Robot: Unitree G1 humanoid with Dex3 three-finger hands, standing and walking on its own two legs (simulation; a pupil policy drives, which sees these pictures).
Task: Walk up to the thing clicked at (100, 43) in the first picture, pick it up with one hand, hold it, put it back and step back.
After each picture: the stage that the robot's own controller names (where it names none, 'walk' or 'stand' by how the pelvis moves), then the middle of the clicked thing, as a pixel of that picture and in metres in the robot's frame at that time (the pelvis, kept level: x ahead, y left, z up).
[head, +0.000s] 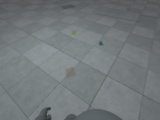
stand; (100, 42) +1.71 -0.26 -0.72
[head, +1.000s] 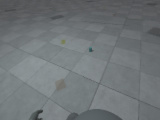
walk; (90, 49) +1.60 +0.09 -0.70
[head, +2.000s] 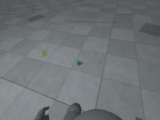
walk; (78, 62) +1.03 +0.27 -0.72
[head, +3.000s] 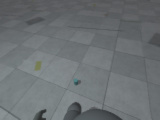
walk; (75, 81) +0.63 +0.24 -0.72
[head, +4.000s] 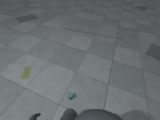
walk; (70, 96) +0.40 +0.19 -0.70
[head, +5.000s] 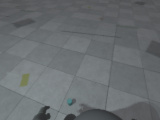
stand; (69, 102) +0.33 +0.22 -0.72
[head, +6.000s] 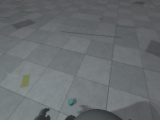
stand; (70, 102) +0.33 +0.21 -0.73
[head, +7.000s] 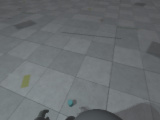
stand; (70, 103) +0.33 +0.22 -0.73
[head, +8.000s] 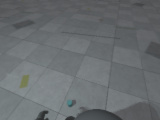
stand; (69, 103) +0.32 +0.22 -0.73
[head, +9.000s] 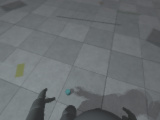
go down; (68, 92) +0.35 +0.22 -0.69
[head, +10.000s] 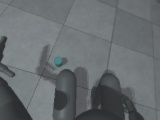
go down; (58, 62) +0.42 +0.24 -0.29
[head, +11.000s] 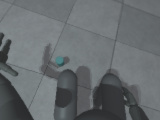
close in; (60, 61) +0.41 +0.24 -0.29
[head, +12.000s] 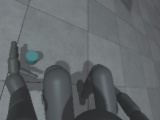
close in; (31, 58) +0.40 +0.27 -0.22
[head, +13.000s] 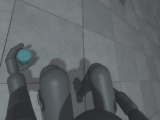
close; (24, 57) +0.39 +0.28 -0.22
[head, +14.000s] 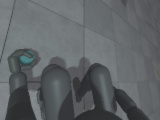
lift; (26, 58) +0.37 +0.27 -0.23
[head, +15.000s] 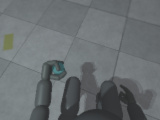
lift; (59, 71) +0.32 +0.21 -0.04
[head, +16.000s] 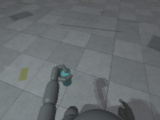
hold; (66, 77) +0.32 +0.16 +0.00
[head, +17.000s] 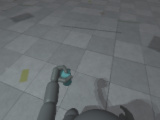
hold; (66, 77) +0.32 +0.17 -0.01
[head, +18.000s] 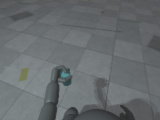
hold; (66, 77) +0.32 +0.17 -0.01
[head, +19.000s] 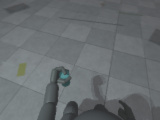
crouch; (65, 78) +0.32 +0.17 -0.04
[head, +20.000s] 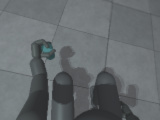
lower; (48, 52) +0.46 +0.24 -0.09
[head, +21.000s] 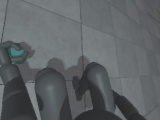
lower; (18, 55) +0.42 +0.29 -0.22
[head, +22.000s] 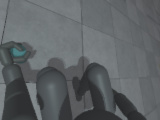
lower; (19, 54) +0.41 +0.29 -0.22
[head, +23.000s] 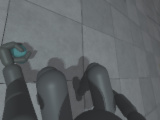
lower; (20, 55) +0.41 +0.29 -0.22
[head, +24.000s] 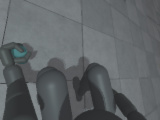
lower; (20, 55) +0.41 +0.29 -0.22
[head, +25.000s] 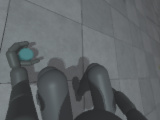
open; (25, 57) +0.40 +0.27 -0.23
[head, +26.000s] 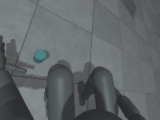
stand; (39, 56) +0.39 +0.26 -0.23
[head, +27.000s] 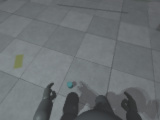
stand; (70, 85) +0.38 +0.20 -0.57
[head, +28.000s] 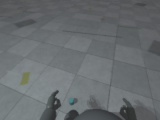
stand; (71, 101) +0.36 +0.19 -0.66
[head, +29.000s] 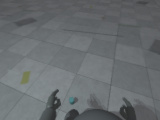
stand; (71, 100) +0.35 +0.19 -0.66
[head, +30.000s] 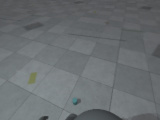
stand; (74, 101) +0.38 +0.18 -0.72
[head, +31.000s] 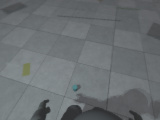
walk; (75, 88) +0.39 +0.15 -0.70
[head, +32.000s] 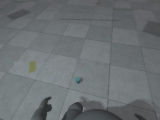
walk; (77, 80) +0.55 +0.18 -0.71
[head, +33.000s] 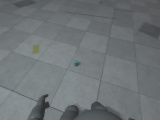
walk; (76, 63) +0.86 +0.17 -0.70
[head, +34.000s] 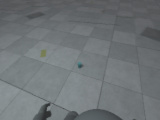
stand; (79, 65) +0.96 +0.19 -0.70
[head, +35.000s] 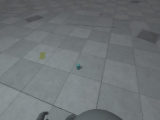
stand; (78, 66) +0.97 +0.21 -0.72
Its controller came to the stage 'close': yes
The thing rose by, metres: 0.72
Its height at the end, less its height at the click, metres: +0.00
